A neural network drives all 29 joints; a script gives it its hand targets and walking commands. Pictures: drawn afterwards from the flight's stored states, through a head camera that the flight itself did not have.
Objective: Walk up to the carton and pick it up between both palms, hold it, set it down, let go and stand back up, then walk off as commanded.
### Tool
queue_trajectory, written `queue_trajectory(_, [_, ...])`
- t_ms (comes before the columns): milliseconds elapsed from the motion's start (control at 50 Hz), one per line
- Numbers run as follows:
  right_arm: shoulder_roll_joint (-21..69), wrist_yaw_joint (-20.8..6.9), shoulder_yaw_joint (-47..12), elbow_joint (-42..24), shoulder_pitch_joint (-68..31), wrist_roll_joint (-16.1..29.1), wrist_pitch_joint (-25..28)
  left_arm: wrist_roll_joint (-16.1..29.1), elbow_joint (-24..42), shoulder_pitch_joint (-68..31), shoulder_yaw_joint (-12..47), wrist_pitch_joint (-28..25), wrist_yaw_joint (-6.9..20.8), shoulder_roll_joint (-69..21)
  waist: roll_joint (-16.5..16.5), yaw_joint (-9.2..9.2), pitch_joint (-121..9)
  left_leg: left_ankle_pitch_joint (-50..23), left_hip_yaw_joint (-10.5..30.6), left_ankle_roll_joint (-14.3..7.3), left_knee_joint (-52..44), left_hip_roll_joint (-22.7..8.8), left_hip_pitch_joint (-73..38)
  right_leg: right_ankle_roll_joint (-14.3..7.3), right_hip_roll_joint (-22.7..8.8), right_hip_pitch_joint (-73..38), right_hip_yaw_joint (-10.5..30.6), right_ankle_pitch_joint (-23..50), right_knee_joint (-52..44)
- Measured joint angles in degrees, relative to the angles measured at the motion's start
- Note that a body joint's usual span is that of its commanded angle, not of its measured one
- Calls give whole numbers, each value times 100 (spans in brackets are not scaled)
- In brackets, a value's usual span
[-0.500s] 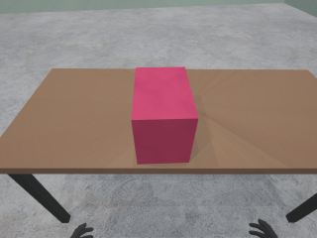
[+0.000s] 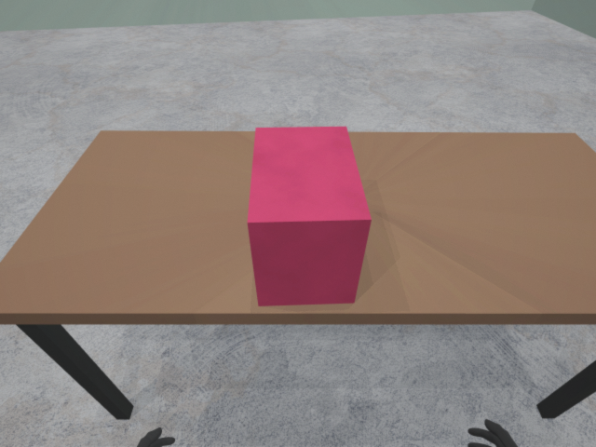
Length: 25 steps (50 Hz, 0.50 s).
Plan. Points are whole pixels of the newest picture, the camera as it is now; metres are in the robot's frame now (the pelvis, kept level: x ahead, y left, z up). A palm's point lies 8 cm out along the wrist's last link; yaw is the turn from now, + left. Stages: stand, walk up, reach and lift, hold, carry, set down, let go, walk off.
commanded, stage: stand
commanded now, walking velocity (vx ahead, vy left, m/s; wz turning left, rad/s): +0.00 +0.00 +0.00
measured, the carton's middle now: (303, 213) +0.53 +0.01 +0.01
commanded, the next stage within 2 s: walk off in 0.24 s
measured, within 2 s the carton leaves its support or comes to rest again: neither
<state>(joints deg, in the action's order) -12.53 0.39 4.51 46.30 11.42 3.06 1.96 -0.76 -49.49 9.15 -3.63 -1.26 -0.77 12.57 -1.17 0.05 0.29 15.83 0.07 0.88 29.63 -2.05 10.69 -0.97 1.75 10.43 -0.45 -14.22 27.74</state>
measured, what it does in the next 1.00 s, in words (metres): walks backwards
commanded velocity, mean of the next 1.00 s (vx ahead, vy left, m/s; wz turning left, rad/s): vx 0.00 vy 0.00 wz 0.00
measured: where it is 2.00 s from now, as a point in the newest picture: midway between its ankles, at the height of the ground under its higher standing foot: outside the picture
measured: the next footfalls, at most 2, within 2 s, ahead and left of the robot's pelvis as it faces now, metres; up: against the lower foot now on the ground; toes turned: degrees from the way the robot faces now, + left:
left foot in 1.38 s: -0.22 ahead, +0.07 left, +0.00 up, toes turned -3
right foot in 1.96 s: -0.33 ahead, -0.15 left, +0.00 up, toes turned +11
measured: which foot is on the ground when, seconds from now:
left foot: down 0.00-0.78, up 0.80-1.00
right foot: down 0.00-1.00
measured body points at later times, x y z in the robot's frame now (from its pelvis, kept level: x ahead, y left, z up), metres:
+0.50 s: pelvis -0.01 +0.00 +0.00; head -0.01 +0.01 +0.45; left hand +0.10 +0.25 -0.13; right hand +0.10 -0.26 -0.11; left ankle +0.00 +0.13 -0.74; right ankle +0.01 -0.11 -0.74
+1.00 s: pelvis -0.11 -0.06 -0.03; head -0.03 -0.09 +0.41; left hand -0.02 +0.24 -0.14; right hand +0.00 -0.35 -0.17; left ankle -0.14 +0.09 -0.66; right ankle -0.04 -0.11 -0.74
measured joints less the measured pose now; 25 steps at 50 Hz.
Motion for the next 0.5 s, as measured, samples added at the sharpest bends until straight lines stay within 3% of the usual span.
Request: queue_trajectory(500, [-21, 0, -8, 179, -17, 0, -84, 0, -185, -1, -1, 0, 13, 44, 38, 0, 284, -90, -1, 0, 25, 25, 44, -1, -26, 74, 0, 61, 92])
